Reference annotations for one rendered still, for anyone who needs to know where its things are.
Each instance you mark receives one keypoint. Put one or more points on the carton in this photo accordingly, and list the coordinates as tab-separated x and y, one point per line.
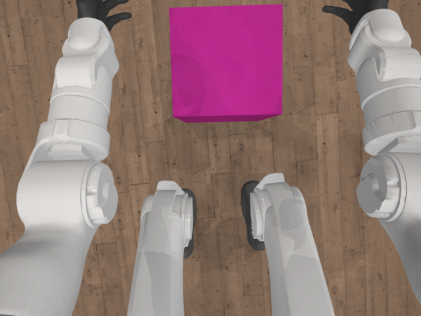
226	62

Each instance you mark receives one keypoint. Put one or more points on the right robot shin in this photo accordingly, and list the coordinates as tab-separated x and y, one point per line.
274	178

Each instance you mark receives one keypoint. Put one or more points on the left robot hand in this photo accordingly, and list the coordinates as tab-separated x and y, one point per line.
99	10

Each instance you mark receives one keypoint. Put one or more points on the robot left thigh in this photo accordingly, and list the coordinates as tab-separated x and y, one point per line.
157	284

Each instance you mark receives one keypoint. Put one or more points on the robot right forearm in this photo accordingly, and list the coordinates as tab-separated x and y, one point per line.
388	73

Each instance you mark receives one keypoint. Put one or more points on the robot left forearm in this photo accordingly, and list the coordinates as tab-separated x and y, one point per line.
80	103

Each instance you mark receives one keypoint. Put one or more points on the left robot upper arm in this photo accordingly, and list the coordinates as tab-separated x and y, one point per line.
62	204

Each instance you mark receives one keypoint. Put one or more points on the right robot hand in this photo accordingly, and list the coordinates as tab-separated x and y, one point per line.
359	7

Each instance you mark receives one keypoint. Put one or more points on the right robot upper arm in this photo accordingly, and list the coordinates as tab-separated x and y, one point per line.
390	190

